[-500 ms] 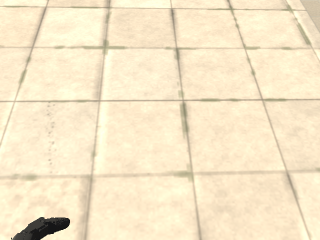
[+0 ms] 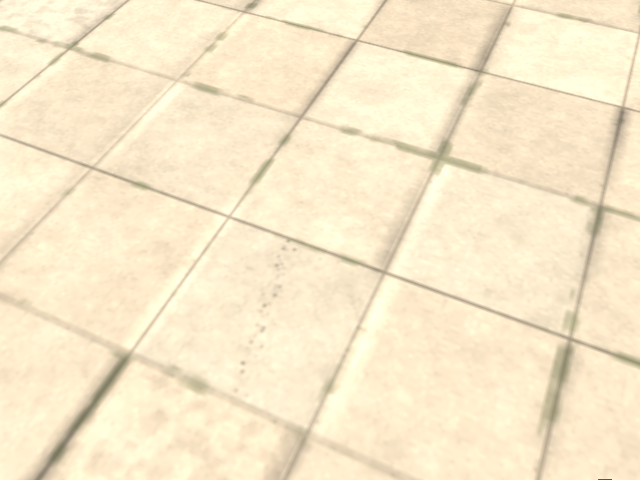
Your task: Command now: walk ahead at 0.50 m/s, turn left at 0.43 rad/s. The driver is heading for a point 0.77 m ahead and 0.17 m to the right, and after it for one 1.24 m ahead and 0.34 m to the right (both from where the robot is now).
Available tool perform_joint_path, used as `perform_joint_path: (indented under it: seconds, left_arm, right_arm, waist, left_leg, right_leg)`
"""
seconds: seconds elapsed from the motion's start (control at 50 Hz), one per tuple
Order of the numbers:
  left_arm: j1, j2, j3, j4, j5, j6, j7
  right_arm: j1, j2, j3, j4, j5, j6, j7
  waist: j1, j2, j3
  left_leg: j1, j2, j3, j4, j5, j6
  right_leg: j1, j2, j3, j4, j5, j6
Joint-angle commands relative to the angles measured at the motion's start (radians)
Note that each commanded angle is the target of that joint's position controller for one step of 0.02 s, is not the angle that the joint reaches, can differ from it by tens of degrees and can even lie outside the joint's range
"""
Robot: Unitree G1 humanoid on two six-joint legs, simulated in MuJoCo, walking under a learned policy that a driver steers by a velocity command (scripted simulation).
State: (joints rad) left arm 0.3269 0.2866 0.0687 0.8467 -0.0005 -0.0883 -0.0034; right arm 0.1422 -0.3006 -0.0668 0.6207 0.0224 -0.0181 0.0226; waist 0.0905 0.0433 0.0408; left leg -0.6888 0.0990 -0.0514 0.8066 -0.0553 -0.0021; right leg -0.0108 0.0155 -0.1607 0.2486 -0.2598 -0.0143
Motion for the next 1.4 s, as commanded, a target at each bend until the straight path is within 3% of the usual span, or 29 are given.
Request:
perform_joint_path:
  seconds: [0.02,0.1,0.14,0.16,0.18,0.2,0.22,0.26,0.38,0.48,0.58,0.64,0.68,0.7,0.72,0.74,0.76,0.8,0.88,0.98,1.08,1.14,1.16,1.18,1.2,1.22,1.26,1.32,1.4]
  left_arm:
    - [-0.016,0.172,0.034,-0.042,-0.014,-0.006,0.0]
    - [0.004,0.219,0.044,-0.007,-0.036,0.017,0.0]
    - [-0.005,0.212,0.034,0.001,-0.035,0.027,0.009]
    - [0.0,0.16,0.01,-0.024,-0.004,0.021,0.012]
    - [0.121,0.035,-0.033,-0.046,0.007,0.001,-0.005]
    - [0.035,0.142,-0.007,-0.025,-0.032,-0.016,-0.014]
    - [-0.063,0.169,0.003,-0.066,-0.061,-0.022,-0.018]
    - [-0.097,0.145,0.003,-0.063,-0.033,-0.019,-0.009]
    - [-0.073,0.075,0.0,-0.048,-0.028,0.043,0.001]
    - [-0.204,0.044,-0.013,-0.087,-0.018,0.03,-0.024]
    - [-0.326,0.04,-0.021,-0.162,-0.017,0.029,-0.055]
    - [-0.278,0.078,-0.001,-0.184,-0.019,0.035,-0.068]
    - [-0.04,0.158,0.046,-0.137,-0.023,0.04,-0.056]
    - [0.108,0.247,0.079,-0.111,-0.024,0.051,-0.034]
    - [0.077,0.329,0.087,-0.124,-0.031,0.043,-0.031]
    - [0.109,0.242,0.065,-0.142,-0.023,0.034,-0.032]
    - [0.068,0.195,0.053,-0.14,-0.017,0.025,-0.03]
    - [-0.06,0.136,0.036,-0.166,-0.02,0.022,-0.026]
    - [-0.1,0.136,0.032,-0.195,-0.009,0.019,-0.007]
    - [-0.037,0.171,0.044,-0.175,-0.022,0.034,0.017]
    - [0.026,0.161,0.044,-0.153,-0.028,0.049,0.023]
    - [-0.007,0.135,0.038,-0.167,-0.02,0.054,0.023]
    - [-0.01,0.08,0.017,-0.183,-0.01,0.05,0.018]
    - [0.115,0.014,-0.004,-0.209,-0.029,0.041,0.018]
    - [0.133,0.081,0.0,-0.207,-0.039,0.037,0.019]
    - [0.053,0.158,0.021,-0.203,-0.039,0.042,0.018]
    - [-0.057,0.153,0.027,-0.23,-0.018,0.049,0.016]
    - [-0.047,0.096,0.023,-0.238,-0.03,0.063,0.003]
    - [-0.11,0.063,0.012,-0.271,-0.021,0.071,-0.001]
  right_arm:
    - [-0.115,-0.006,0.01,-0.098,0.001,-0.023,0.018]
    - [-0.113,-0.055,-0.008,-0.118,-0.009,-0.026,0.027]
    - [0.134,-0.133,-0.054,-0.047,-0.012,-0.021,0.016]
    - [0.302,-0.209,-0.079,-0.012,-0.013,-0.01,-0.003]
    - [0.281,-0.283,-0.077,-0.013,-0.015,-0.015,-0.007]
    - [0.296,-0.183,-0.054,-0.024,-0.018,-0.025,-0.002]
    - [0.25,-0.152,-0.04,-0.008,-0.023,-0.035,0.0]
    - [0.14,-0.096,-0.024,0.005,-0.024,-0.049,0.002]
    - [0.09,-0.078,-0.027,0.059,-0.043,-0.096,-0.009]
    - [0.11,-0.104,-0.032,0.097,-0.037,-0.094,-0.026]
    - [0.183,-0.135,-0.045,0.152,-0.015,-0.061,-0.035]
    - [0.16,-0.173,-0.056,0.151,-0.009,-0.034,-0.05]
    - [0.132,-0.18,-0.053,0.142,-0.005,-0.017,-0.061]
    - [0.155,-0.145,-0.037,0.124,-0.023,-0.027,-0.064]
    - [0.263,0.005,0.01,0.078,-0.05,-0.059,-0.041]
    - [0.146,-0.083,-0.001,0.073,-0.01,-0.1,-0.023]
    - [0.054,-0.121,-0.01,0.043,0.023,-0.121,-0.015]
    - [0.03,-0.118,-0.013,0.049,-0.018,-0.131,-0.027]
    - [0.068,-0.087,-0.013,0.046,-0.038,-0.088,-0.029]
    - [-0.115,-0.035,0.012,0.0,-0.034,-0.086,-0.022]
    - [-0.174,-0.089,-0.006,-0.022,-0.014,-0.104,-0.003]
    - [-0.025,-0.13,-0.032,0.015,-0.017,-0.119,-0.007]
    - [0.104,-0.172,-0.047,0.029,-0.036,-0.124,-0.015]
    - [0.223,-0.262,-0.07,0.054,-0.054,-0.113,-0.019]
    - [0.237,-0.206,-0.06,0.065,-0.027,-0.105,-0.011]
    - [0.184,-0.133,-0.04,0.05,-0.02,-0.099,-0.014]
    - [0.101,-0.085,-0.022,0.052,-0.03,-0.086,-0.019]
    - [0.074,-0.062,-0.015,0.073,-0.031,-0.093,-0.021]
    - [0.09,-0.114,-0.033,0.109,-0.03,-0.099,-0.023]
  waist:
    - [0.0,-0.089,0.031]
    - [-0.055,-0.127,0.01]
    - [-0.2,-0.12,-0.139]
    - [-0.261,-0.017,-0.263]
    - [-0.149,0.222,-0.401]
    - [-0.224,0.089,-0.428]
    - [-0.22,0.073,-0.26]
    - [-0.145,0.021,-0.12]
    - [-0.078,0.01,-0.022]
    - [-0.125,-0.002,0.022]
    - [-0.166,-0.01,0.058]
    - [-0.113,0.04,-0.012]
    - [0.025,0.035,-0.147]
    - [0.077,-0.085,-0.245]
    - [-0.054,-0.312,-0.34]
    - [0.036,-0.186,-0.418]
    - [0.042,-0.145,-0.27]
    - [-0.044,-0.037,-0.122]
    - [-0.109,-0.071,-0.077]
    - [-0.039,-0.115,-0.044]
    - [-0.026,-0.142,-0.049]
    - [-0.116,-0.167,-0.097]
    - [-0.177,-0.106,-0.215]
    - [-0.151,0.168,-0.368]
    - [-0.152,0.256,-0.36]
    - [-0.174,0.135,-0.219]
    - [-0.152,0.038,-0.068]
    - [-0.112,0.082,-0.032]
    - [-0.115,0.034,-0.018]
  left_leg:
    - [0.045,-0.022,0.042,-0.129,0.051,0.021]
    - [0.153,-0.087,0.095,-0.227,-0.101,0.085]
    - [0.538,-0.152,0.127,-0.309,-0.028,0.139]
    - [0.863,0.005,-0.085,-0.262,0.033,0.191]
    - [1.111,0.273,-0.611,-0.374,-0.142,0.365]
    - [1.08,0.291,-0.663,-0.452,-0.211,0.352]
    - [0.952,0.255,-0.48,-0.471,-0.129,0.307]
    - [0.704,0.175,-0.265,-0.52,0.026,0.253]
    - [0.532,0.142,-0.021,-0.676,0.123,0.231]
    - [0.569,0.109,0.141,-0.703,0.135,0.177]
    - [0.762,0.171,0.191,-0.633,0.244,0.157]
    - [0.828,0.179,0.229,-0.459,0.676,0.121]
    - [0.733,0.131,0.267,-0.118,0.792,0.073]
    - [0.493,0.081,0.269,0.191,0.46,0.027]
    - [0.037,-0.148,0.14,0.53,-0.514,-0.038]
    - [-0.078,-0.137,-0.058,0.611,-0.533,-0.013]
    - [-0.144,-0.086,-0.058,0.576,-0.437,0.012]
    - [-0.045,-0.014,-0.042,0.396,-0.312,0.012]
    - [0.082,0.002,-0.015,0.228,-0.237,-0.045]
    - [0.179,-0.072,0.015,-0.161,0.096,-0.079]
    - [0.226,-0.099,-0.034,-0.31,0.081,-0.048]
    - [0.429,-0.095,-0.014,-0.372,0.009,0.017]
    - [0.657,0.026,-0.117,-0.351,-0.032,0.076]
    - [1.02,0.26,-0.527,-0.405,-0.231,0.234]
    - [1.039,0.332,-0.771,-0.494,-0.483,0.269]
    - [0.921,0.292,-0.641,-0.518,-0.539,0.226]
    - [0.695,0.207,-0.382,-0.544,-0.304,0.18]
    - [0.57,0.149,-0.19,-0.611,-0.133,0.172]
    - [0.59,0.17,-0.058,-0.654,0.027,0.202]
  right_leg:
    - [-0.016,-0.265,0.091,-0.097,0.346,-0.151]
    - [0.093,-0.306,0.065,0.028,0.705,-0.13]
    - [0.001,-0.254,-0.005,0.338,0.881,-0.081]
    - [-0.25,-0.21,-0.016,0.644,0.541,-0.041]
    - [-0.607,-0.025,0.078,0.982,-0.314,0.009]
    - [-0.683,-0.044,0.249,1.087,-0.34,-0.003]
    - [-0.751,-0.08,0.24,1.091,-0.261,-0.013]
    - [-0.691,-0.149,0.232,0.965,-0.109,-0.007]
    - [-0.659,-0.16,0.281,0.815,0.106,0.042]
    - [-0.644,-0.127,0.216,0.516,0.37,0.031]
    - [-0.71,-0.105,0.156,0.382,0.283,-0.018]
    - [-0.59,-0.028,0.074,0.376,0.123,-0.073]
    - [-0.251,0.053,0.052,0.317,0.129,-0.136]
    - [0.053,-0.069,0.272,0.288,0.151,-0.199]
    - [0.382,-0.317,0.857,0.192,-0.006,-0.408]
    - [0.434,-0.34,0.986,0.069,-0.096,-0.409]
    - [0.333,-0.313,0.832,0.049,-0.036,-0.357]
    - [0.044,-0.232,0.626,0.039,0.175,-0.299]
    - [-0.183,-0.172,0.489,-0.02,0.386,-0.299]
    - [-0.281,-0.08,0.393,-0.003,0.283,-0.217]
    - [-0.162,-0.136,0.534,0.1,0.16,-0.184]
    - [-0.155,-0.108,0.561,0.25,0.228,-0.138]
    - [-0.239,-0.053,0.499,0.473,0.177,-0.102]
    - [-0.566,0.094,0.353,0.817,-0.156,-0.026]
    - [-0.741,0.043,0.343,0.994,-0.331,-0.01]
    - [-0.792,-0.006,0.347,1.061,-0.244,-0.003]
    - [-0.759,-0.068,0.299,1.017,-0.118,0.005]
    - [-0.677,-0.117,0.271,0.935,-0.056,0.01]
    - [-0.729,-0.136,0.261,0.793,0.058,0.032]
